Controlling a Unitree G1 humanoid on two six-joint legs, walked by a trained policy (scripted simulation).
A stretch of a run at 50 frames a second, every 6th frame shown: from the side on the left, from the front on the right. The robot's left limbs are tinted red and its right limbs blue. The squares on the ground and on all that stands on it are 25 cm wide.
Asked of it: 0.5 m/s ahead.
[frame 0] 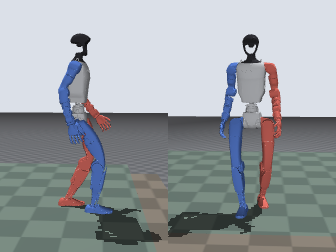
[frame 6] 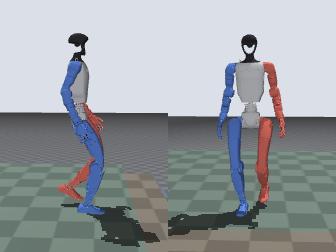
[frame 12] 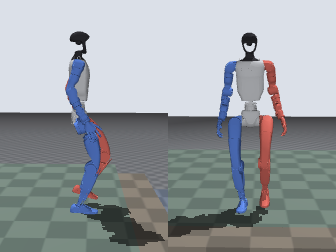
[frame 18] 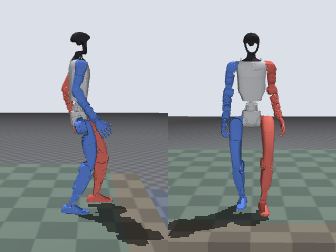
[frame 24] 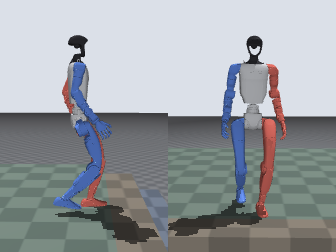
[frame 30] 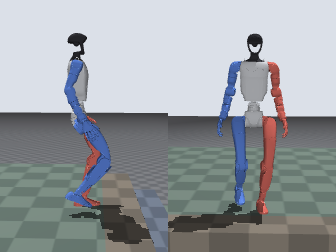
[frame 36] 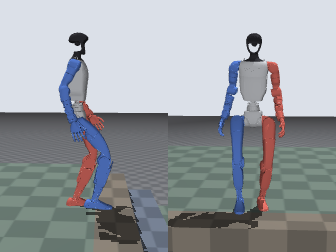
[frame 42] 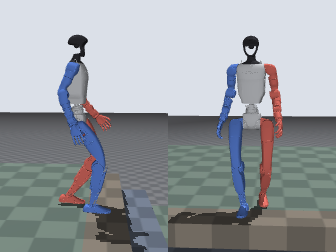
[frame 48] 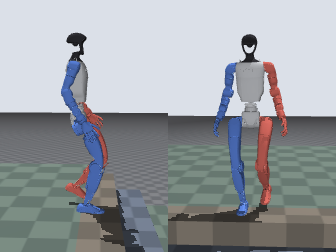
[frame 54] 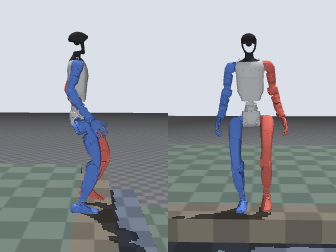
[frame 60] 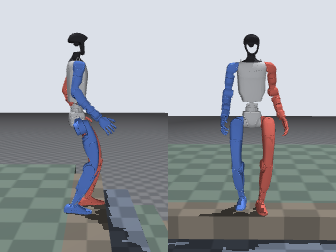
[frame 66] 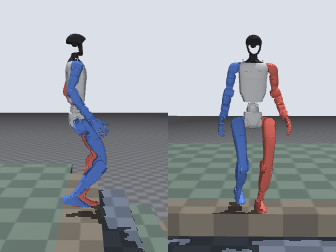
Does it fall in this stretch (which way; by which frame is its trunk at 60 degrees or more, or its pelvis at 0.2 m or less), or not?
no
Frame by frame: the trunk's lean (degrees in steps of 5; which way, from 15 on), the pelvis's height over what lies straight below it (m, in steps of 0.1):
0: 0, 0.8
6: 0, 0.8
12: 0, 0.8
18: 0, 0.8
24: 0, 0.7
30: 0, 0.8
36: 0, 0.8
42: 0, 0.7
48: 0, 0.8
54: 0, 0.8
60: 0, 0.8
66: 0, 0.7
